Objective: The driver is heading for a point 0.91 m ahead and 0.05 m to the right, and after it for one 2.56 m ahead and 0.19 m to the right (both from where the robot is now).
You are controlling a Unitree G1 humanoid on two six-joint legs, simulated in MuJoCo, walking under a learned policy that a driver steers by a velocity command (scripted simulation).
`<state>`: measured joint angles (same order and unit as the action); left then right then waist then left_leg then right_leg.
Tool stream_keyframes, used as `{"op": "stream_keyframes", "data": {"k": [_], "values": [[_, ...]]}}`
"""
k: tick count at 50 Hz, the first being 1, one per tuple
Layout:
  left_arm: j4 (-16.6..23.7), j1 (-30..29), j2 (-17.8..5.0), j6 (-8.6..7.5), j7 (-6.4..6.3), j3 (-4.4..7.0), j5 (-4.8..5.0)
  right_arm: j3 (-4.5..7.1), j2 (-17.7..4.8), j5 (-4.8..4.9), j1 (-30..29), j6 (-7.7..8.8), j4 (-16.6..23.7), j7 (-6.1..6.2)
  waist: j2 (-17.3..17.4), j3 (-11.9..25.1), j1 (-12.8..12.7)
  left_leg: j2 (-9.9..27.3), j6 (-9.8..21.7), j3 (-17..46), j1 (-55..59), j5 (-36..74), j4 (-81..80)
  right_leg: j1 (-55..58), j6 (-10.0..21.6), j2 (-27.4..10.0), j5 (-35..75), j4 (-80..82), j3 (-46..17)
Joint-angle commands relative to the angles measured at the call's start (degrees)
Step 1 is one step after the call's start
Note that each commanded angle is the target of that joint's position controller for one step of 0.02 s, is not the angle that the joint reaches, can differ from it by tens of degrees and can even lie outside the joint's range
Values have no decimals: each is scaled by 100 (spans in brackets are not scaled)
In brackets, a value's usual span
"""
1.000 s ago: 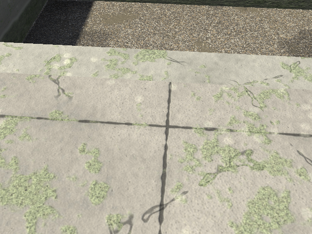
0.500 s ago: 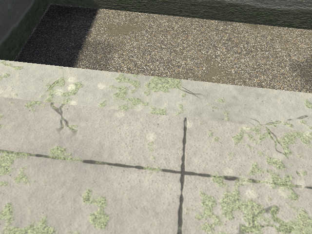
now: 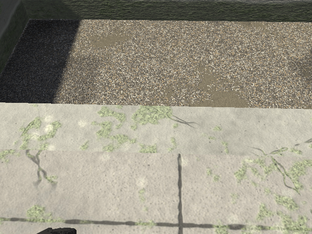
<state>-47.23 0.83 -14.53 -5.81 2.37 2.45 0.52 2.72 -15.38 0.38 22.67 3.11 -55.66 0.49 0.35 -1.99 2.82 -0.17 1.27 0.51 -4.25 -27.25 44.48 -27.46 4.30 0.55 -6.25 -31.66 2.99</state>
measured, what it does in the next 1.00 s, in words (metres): walks ahead: left foot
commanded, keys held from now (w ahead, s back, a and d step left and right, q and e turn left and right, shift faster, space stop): w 1.00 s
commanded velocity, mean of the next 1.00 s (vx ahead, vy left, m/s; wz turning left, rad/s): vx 0.50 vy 0.00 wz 0.00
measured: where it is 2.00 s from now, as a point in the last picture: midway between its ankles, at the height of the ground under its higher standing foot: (144, 136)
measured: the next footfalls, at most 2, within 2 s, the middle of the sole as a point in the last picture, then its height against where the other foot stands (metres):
left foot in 0.48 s outside the picture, level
right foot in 1.02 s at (172, 173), level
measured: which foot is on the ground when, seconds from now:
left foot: up 0.00-0.46, down 0.48-1.00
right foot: down 0.00-0.48, up 0.50-1.00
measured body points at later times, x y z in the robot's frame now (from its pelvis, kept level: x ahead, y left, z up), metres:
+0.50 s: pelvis +0.28 +0.04 +0.00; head +0.31 +0.05 +0.45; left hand +0.24 +0.32 -0.14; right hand +0.49 -0.20 -0.09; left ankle +0.40 +0.15 -0.72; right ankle +0.11 -0.09 -0.71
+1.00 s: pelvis +0.53 +0.04 +0.01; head +0.56 +0.04 +0.46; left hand +0.72 +0.27 -0.10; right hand +0.49 -0.22 -0.14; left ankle +0.40 +0.15 -0.72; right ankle +0.68 -0.07 -0.71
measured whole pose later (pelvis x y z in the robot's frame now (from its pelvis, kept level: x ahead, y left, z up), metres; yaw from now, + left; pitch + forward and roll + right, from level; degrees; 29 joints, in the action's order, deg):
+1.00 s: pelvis +0.53 +0.04 +0.01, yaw +0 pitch +1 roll +2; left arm -50.0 2.8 -11.7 -3.7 0.8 2.8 0.4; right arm 3.3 -12.9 0.8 23.4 2.8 -57.5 1.4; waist -1.0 -1.1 3.4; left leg -1.9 1.4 -3.3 1.8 -23.3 20.6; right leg -30.2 3.8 -1.8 -0.8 -31.1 1.6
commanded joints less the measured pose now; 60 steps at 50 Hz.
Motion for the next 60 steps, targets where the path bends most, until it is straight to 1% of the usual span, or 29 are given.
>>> {"op": "stream_keyframes", "data": {"k": [1,2,3,5,7,14,20,22,24,25,26,27,28,29,30,34,37,41,46,49,50,51,52,53,54,55,56,58,60], "values": [[-266,1838,-979,38,-91,280,37,115,-814,225,-198,378,593,-75,-925,1360,-928,111,153,640,-3951,-218,3242,4428,1291,-2048,-919,1447,-3508],[-168,1387,-825,28,-96,234,8,114,-817,232,-526,413,671,-47,-464,884,-738,439,167,460,-3787,342,2954,3552,1113,-1822,-450,1597,-2792],[-135,1100,-654,13,-77,186,-34,150,-771,137,-699,394,692,-11,-264,501,-570,623,124,368,-3564,676,2575,2794,1012,-1606,28,1780,-2304],[-172,954,-510,-24,-54,141,-106,160,-549,68,-472,254,653,3,-461,400,-262,826,73,393,-2935,1003,2178,2048,945,-1367,338,2121,-1816],[-272,1041,-660,-65,-70,178,-66,133,-375,40,-494,142,690,16,-438,254,-172,909,-33,314,-2907,1148,1794,1704,1029,-1338,576,2375,-1495],[-538,1595,-945,1,-239,235,9,66,-245,10,-1882,164,1095,-42,-319,-79,-541,714,-195,30,-3075,3141,-605,1849,756,-1043,718,2589,-677],[-828,2048,-1047,150,-270,284,78,59,-394,79,-2574,226,1401,-223,-386,-233,-658,540,43,59,-3138,2719,-1441,2892,621,-1523,803,2100,-791],[-817,1922,-1131,213,-291,316,79,123,-559,78,-2230,254,1343,-254,-485,-37,-394,385,202,-66,-2561,2322,-1570,3068,497,-1578,1606,1653,-779],[-745,1817,-933,267,-300,239,31,364,-998,36,-683,254,871,-195,-287,935,316,256,514,-174,-348,2388,-1626,2497,216,-1058,2558,-224,-355],[-597,2262,-440,209,-275,76,-56,495,-1552,-86,106,238,734,-158,751,1860,314,1629,1188,1756,1830,2113,-1602,624,-126,-413,818,-2390,-9],[-669,2516,-137,81,-240,-31,-36,463,-1487,-27,334,211,646,-204,1665,2320,254,2278,1683,3883,2664,1103,-2547,-797,-271,306,-2691,-3632,-524],[-613,2041,-780,-15,-204,132,129,320,-1032,14,76,231,689,-209,1101,1720,316,2114,1428,3593,2236,526,-2739,-1415,-156,-54,-2623,-4217,-960],[-476,1615,-878,-64,-190,160,201,262,-873,9,-389,246,783,-208,807,1039,204,1961,1253,2873,1442,735,-2863,-1605,-64,-335,-2069,-4179,-808],[-468,1424,-826,-66,-222,175,169,221,-726,-14,-754,249,832,-215,421,661,36,1739,1166,2288,695,1158,-3036,-1403,-52,-575,-1549,-3906,-713],[-468,1405,-778,-14,-254,213,118,182,-561,-61,-1009,263,871,-240,448,408,-127,1511,1088,1824,141,1595,-3205,-1131,-75,-747,-1201,-3576,-720],[-493,1452,-473,191,-288,208,60,196,-597,-69,-895,312,715,-204,341,222,-358,1324,1226,1126,-526,2420,-3623,-864,-255,-908,-607,-2950,-682],[-346,1017,-424,201,-302,232,-49,208,-629,-78,-539,275,510,-108,319,98,-270,1214,1171,694,-331,3269,-3569,-1250,-400,-885,283,-2021,-632],[-150,338,-182,139,-233,153,-33,175,-584,-33,-199,218,299,-22,374,-34,-87,1040,978,251,-366,3465,-3476,-935,-352,-681,1329,-811,-408],[2,-94,-138,165,-166,105,-33,214,-665,-39,241,37,48,75,397,-249,37,1314,1028,234,151,4150,-2883,-815,-201,-405,894,-267,-229],[10,200,-329,162,-182,192,20,268,-750,80,173,-19,-25,149,473,-66,-261,1489,942,372,493,4984,-2345,-155,40,-187,158,53,-126],[-177,837,-460,165,-183,290,-24,256,-703,125,8,-39,-48,151,437,208,-627,1272,805,195,436,5557,-1637,695,183,-19,422,366,43],[-501,1875,-815,163,-203,442,-112,192,-538,161,-11,-58,-49,157,224,853,-1011,864,557,-107,-171,5188,-284,2143,429,-344,1247,277,-308],[-606,2750,-1240,239,-235,533,-99,84,-170,12,473,5,-22,141,-790,1747,-1008,145,181,-301,-1795,2408,1966,4049,1082,-1610,1703,151,-2028],[-768,2926,-1117,315,-129,456,93,5,127,94,837,104,-29,57,-1733,2385,-915,-534,97,450,-3236,-902,3363,4880,1794,-2344,-64,1094,-4070],[-626,2476,-759,355,-107,382,120,159,-334,243,335,163,114,40,-1099,1530,-920,-161,198,763,-3897,-746,3697,4107,1527,-2181,-1753,1499,-3931],[-523,1982,-440,368,-137,284,31,219,-497,331,-323,122,331,85,-756,696,-822,97,283,507,-4115,-341,3659,3176,1224,-1988,-2401,1670,-3251],[-443,1553,-250,341,-142,196,-59,251,-448,267,-481,61,380,143,-390,236,-584,345,284,404,-3925,157,3258,2299,1044,-1728,-2441,1895,-2719],[-411,1185,-63,255,-165,123,-150,301,-245,127,-152,-92,302,198,-660,76,-169,631,218,415,-3137,737,2544,1317,799,-1321,-2085,2098,-2066],[-544,1501,-201,211,-216,166,-176,290,-77,123,37,-152,193,212,-553,38,-153,637,140,313,-2992,982,2296,1058,914,-1226,-1883,2245,-1844]]}}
